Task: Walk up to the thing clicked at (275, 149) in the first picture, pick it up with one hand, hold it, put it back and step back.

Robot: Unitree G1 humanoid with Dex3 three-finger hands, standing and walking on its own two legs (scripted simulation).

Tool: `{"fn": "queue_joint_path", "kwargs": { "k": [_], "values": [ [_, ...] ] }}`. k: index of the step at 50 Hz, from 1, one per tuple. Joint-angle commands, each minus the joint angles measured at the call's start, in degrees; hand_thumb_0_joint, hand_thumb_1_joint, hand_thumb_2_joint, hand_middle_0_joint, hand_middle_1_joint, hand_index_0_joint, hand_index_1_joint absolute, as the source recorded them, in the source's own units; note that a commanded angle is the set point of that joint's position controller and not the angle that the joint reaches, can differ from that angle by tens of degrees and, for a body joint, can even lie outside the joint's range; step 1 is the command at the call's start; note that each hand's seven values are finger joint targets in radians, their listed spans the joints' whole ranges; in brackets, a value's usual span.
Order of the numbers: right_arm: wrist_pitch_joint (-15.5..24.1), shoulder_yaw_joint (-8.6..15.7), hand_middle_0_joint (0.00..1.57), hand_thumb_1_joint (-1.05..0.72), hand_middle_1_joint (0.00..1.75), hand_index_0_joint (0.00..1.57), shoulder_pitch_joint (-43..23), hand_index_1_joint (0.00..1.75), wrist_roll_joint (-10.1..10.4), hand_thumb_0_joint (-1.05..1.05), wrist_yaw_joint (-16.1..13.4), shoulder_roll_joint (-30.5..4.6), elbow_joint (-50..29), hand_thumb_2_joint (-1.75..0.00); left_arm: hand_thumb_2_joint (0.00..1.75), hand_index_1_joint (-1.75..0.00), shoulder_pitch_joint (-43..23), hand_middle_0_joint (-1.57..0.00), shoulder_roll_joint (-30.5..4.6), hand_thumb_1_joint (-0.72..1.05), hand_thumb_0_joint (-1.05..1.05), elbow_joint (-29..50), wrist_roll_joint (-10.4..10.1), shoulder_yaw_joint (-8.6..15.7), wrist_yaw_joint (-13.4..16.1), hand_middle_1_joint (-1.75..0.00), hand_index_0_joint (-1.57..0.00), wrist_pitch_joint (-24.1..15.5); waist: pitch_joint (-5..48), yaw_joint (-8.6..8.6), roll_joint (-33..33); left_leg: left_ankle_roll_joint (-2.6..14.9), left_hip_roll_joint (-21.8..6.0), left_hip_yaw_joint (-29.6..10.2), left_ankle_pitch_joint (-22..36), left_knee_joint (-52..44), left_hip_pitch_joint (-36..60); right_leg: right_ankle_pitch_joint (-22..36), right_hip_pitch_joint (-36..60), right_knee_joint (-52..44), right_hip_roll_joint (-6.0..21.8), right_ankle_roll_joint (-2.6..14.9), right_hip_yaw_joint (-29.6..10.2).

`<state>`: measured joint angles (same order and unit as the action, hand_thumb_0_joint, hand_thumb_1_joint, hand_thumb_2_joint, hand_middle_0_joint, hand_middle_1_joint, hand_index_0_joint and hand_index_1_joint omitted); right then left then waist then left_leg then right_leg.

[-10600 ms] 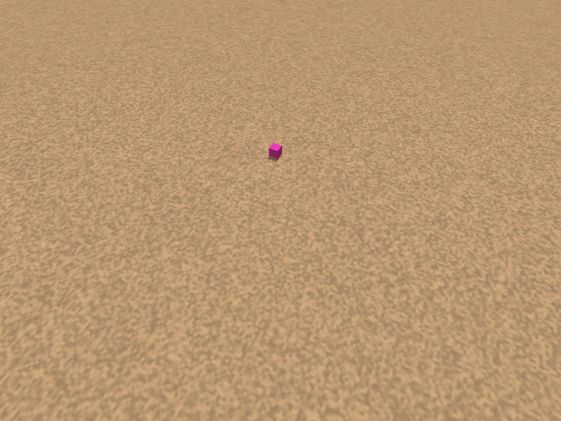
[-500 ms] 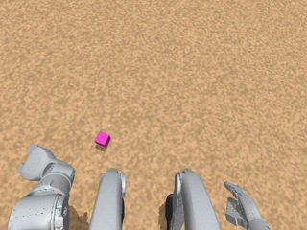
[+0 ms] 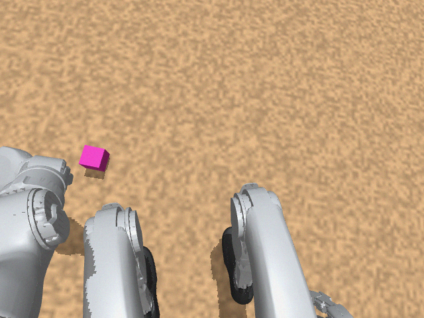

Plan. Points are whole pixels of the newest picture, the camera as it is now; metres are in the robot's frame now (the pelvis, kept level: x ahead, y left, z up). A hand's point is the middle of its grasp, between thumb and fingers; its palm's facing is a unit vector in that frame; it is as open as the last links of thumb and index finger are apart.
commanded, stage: rise first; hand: left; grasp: from above
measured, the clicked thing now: (94, 158) +0.48 +0.25 -0.36
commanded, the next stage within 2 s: none
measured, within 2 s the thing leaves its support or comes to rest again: neither
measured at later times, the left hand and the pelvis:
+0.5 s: hand (55, 165) +0.43 +0.29 -0.21, palm faces -0.03 -0.48 -0.87, open 13.4 cm; pelvis +0.01 +0.00 -0.04, yaw -1 degrees
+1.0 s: hand (58, 163) +0.44 +0.29 -0.23, palm faces -0.03 -0.46 -0.89, open 13.7 cm; pelvis +0.00 +0.00 -0.05, yaw -3 degrees
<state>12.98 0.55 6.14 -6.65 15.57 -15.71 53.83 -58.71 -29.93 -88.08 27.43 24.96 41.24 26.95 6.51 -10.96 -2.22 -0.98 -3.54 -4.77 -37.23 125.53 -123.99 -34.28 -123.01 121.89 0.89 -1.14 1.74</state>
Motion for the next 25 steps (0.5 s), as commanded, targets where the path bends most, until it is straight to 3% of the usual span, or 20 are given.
{"fn": "queue_joint_path", "kwargs": {
  "k": [1,5,6,9,14,17,18,20,22,25],
  "values": [
    [1.0,3.6,0.20,-0.90,0.30,0.20,10.1,0.30,1.0,0.00,0.2,-13.9,-2.1,-0.90,0.92,-0.95,-18.0,-0.17,-16.8,-0.39,0.00,3.4,2.8,-0.8,0.9,-0.94,-0.17,0.2,39.3,0.41,-9.9,0.16,1.9,3.2,3.9,-13.8,26.6,4.4,18.8,-12.3,-1.2,1.67,4.0],
    [1.2,4.0,0.20,-0.90,0.30,0.20,10.9,0.30,0.7,0.00,0.9,-14.7,-1.8,-0.90,0.91,-0.97,-18.3,-0.16,-17.0,-0.39,0.00,-1.9,5.4,-0.7,1.3,-0.97,-0.16,0.5,35.8,-0.38,-7.6,0.90,2.2,3.8,3.8,-11.0,22.0,4.1,17.5,-11.4,-1.4,1.60,3.7],
    [1.3,3.4,0.20,-0.90,0.30,0.20,12.0,0.30,0.5,0.00,1.2,-13.6,-1.6,-0.90,0.92,-0.96,-20.5,-0.16,-16.7,-0.40,0.00,-1.0,5.5,-1.0,1.3,-0.95,-0.16,0.3,35.0,-1.31,-8.1,0.80,2.1,3.6,4.9,-10.7,22.8,5.4,16.6,-10.9,-1.2,1.47,3.7],
    [1.8,3.6,0.20,-0.90,0.30,0.20,13.0,0.30,0.0,0.00,1.8,-15.2,-1.2,-0.90,0.91,-0.94,-22.3,-0.18,-16.7,-0.39,0.00,-4.1,6.0,-0.6,1.9,-0.92,-0.18,-0.4,33.6,-2.41,-9.2,0.65,2.0,3.0,4.6,-10.0,22.1,5.5,15.2,-9.4,-1.1,1.72,4.3],
    [1.9,2.4,0.20,-0.90,0.30,0.20,14.4,0.30,-1.0,0.00,2.7,-15.6,-1.4,-0.90,0.92,-0.97,-25.2,-0.17,-19.1,-0.40,0.00,-4.7,5.8,0.4,2.3,-0.96,-0.17,-1.1,34.7,-4.15,-8.0,1.03,2.1,4.2,6.0,-6.6,20.3,6.9,18.9,-9.5,-1.5,1.22,4.5],
    [1.8,1.8,0.20,-0.91,0.30,0.20,15.3,0.30,-1.3,0.00,3.4,-15.6,-1.8,-0.90,0.92,-0.97,-26.6,-0.17,-20.3,-0.40,0.00,-3.7,5.6,1.6,3.0,-0.97,-0.16,-1.4,36.2,-4.08,-9.5,0.92,2.0,4.5,7.3,-5.5,20.5,8.5,20.5,-8.8,-1.6,1.16,4.7],
    [1.7,2.1,0.20,-0.91,0.30,0.20,15.3,0.30,-1.2,0.00,3.5,-16.4,-1.8,-0.90,0.93,-0.97,-25.7,-0.16,-21.3,-0.43,0.00,-4.3,5.4,2.9,3.4,-0.96,-0.15,-1.2,37.0,-3.30,-9.3,0.81,1.9,4.4,7.7,-5.6,20.6,8.9,21.0,-8.4,-1.6,1.16,4.9],
    [1.4,2.2,0.20,-0.91,0.30,0.20,15.0,0.30,-1.6,0.00,3.6,-17.0,-1.9,-0.90,0.93,-0.97,-26.8,-0.16,-23.7,-0.42,0.00,-3.4,6.2,3.3,3.5,-0.96,-0.15,-1.0,36.8,-4.00,-11.4,1.01,1.9,4.4,7.6,-4.8,20.7,9.0,20.6,-7.6,-1.5,1.18,5.1],
    [0.9,2.2,0.20,-0.91,0.30,0.20,15.8,0.30,-1.4,0.00,4.0,-17.4,-2.1,-0.90,0.93,-0.97,-25.4,-0.16,-24.8,-0.43,0.00,-2.8,6.9,4.8,3.9,-0.96,-0.15,-0.8,38.3,-3.13,-11.9,0.74,1.7,4.5,9.3,-4.6,21.1,10.6,22.0,-7.1,-1.7,1.22,5.4],
    [0.4,2.3,0.20,-0.91,0.30,0.20,15.3,0.30,-1.6,0.00,4.1,-17.9,-1.9,-0.90,0.95,-0.99,-25.5,-0.14,-26.7,-0.45,0.00,-1.6,7.8,4.8,3.5,-0.98,-0.13,-0.1,36.7,-3.68,-12.0,1.12,1.9,4.5,8.3,-4.0,19.4,9.7,21.7,-6.6,-1.7,1.09,5.7]
  ]
}}
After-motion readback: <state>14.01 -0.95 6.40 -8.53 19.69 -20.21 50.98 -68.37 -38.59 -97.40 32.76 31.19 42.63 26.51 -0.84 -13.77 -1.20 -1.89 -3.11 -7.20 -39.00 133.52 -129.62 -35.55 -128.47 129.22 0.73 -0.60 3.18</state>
